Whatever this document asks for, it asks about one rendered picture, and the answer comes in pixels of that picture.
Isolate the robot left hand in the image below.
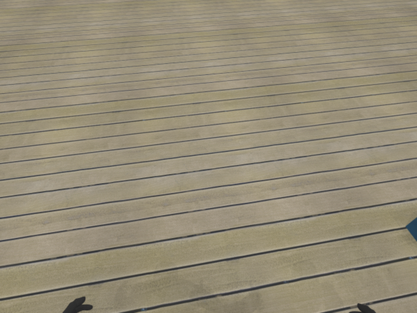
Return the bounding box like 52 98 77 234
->
63 297 93 313

